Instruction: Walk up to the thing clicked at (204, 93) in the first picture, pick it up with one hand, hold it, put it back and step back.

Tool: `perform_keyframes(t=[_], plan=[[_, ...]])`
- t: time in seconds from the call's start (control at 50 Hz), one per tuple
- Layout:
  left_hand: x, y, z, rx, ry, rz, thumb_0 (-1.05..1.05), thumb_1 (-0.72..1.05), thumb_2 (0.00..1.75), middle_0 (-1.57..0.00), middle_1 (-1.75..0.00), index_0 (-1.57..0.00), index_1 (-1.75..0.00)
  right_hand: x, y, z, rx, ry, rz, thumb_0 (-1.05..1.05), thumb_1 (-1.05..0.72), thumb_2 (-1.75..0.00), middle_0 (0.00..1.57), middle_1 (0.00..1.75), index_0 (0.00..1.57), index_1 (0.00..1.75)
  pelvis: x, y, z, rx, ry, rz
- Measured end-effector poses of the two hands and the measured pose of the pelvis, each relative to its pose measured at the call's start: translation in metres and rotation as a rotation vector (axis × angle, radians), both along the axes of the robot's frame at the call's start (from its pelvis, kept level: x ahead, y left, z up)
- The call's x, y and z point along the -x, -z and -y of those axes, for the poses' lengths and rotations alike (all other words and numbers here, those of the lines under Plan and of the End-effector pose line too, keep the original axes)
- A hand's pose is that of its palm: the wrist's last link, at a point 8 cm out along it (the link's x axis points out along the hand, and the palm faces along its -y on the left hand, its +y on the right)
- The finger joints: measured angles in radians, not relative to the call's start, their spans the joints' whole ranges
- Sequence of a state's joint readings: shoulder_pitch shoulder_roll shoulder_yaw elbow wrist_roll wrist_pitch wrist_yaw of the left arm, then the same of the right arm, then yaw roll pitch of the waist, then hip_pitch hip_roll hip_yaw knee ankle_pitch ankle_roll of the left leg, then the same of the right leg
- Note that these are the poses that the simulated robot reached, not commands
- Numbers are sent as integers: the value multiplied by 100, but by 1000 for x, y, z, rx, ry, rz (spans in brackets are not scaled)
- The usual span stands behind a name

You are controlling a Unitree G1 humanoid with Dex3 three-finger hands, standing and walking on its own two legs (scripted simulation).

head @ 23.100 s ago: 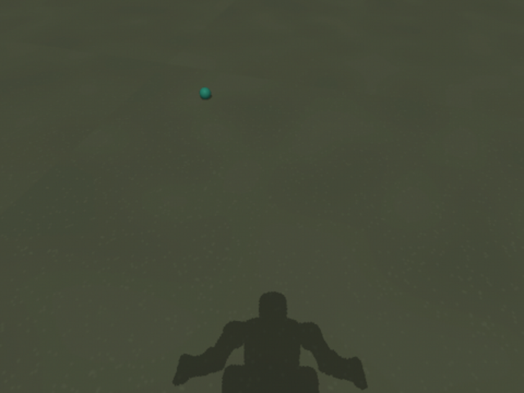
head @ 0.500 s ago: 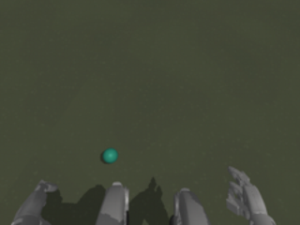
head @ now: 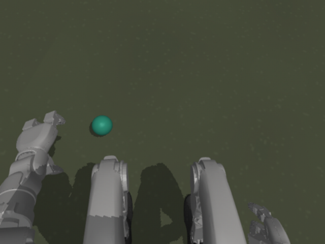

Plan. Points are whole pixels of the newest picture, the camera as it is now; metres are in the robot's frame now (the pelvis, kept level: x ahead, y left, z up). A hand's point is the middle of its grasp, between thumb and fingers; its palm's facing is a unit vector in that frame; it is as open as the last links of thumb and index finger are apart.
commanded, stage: rise first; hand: left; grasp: from above
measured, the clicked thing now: (102, 125) +0.48 +0.24 -0.39
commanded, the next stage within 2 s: none
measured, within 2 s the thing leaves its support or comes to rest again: neither
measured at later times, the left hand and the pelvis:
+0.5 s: hand (66, 138) +0.39 +0.30 -0.22, palm faces -0.47 -0.09 -0.88, open 14.3 cm; pelvis -0.01 +0.00 -0.06, yaw -2 degrees
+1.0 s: hand (74, 133) +0.41 +0.29 -0.25, palm faces -0.45 -0.05 -0.89, open 14.2 cm; pelvis +0.00 +0.00 -0.09, yaw -3 degrees
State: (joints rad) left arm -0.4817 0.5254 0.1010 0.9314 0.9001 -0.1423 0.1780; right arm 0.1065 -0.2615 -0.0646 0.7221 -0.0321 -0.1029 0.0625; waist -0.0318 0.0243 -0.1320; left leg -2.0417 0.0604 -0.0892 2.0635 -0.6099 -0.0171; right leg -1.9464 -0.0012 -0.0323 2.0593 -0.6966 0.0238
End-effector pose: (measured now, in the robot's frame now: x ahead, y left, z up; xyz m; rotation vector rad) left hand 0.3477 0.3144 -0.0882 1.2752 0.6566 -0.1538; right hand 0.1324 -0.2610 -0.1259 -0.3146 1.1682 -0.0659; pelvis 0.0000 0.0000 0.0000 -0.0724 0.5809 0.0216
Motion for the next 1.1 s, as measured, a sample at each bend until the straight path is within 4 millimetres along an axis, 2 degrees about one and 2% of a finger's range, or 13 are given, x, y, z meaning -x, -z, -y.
perform_keyframes(t=[0.14,0.28,0.52,0.74,1.1], plan=[[-16,25,3,-52,86,18,0,-56,105,-7,-105,-6,-106,35,16,8,36,29,-81,1,-89,-89,20,29,20,30,7,24,0,11,6,13],[-32,46,4,-94,150,34,0,-56,105,-7,-102,-6,-103,48,26,15,74,30,-117,1,-90,-90,20,29,20,30,10,43,-2,23,12,23],[-50,75,11,-139,223,37,0,-55,102,-7,-100,-7,-101,47,47,11,70,13,-144,1,-91,-90,20,29,20,30,6,65,-3,30,21,18],[-62,94,14,-164,260,53,0,-54,100,-8,-101,-8,-101,46,67,5,53,3,-172,0,-91,-90,20,29,20,30,2,79,-3,30,31,10],[-75,113,21,-159,248,57,0,-53,99,-8,-102,-9,-101,53,76,11,63,8,-216,0,-91,-90,20,29,20,30,-4,89,-1,29,43,0]])
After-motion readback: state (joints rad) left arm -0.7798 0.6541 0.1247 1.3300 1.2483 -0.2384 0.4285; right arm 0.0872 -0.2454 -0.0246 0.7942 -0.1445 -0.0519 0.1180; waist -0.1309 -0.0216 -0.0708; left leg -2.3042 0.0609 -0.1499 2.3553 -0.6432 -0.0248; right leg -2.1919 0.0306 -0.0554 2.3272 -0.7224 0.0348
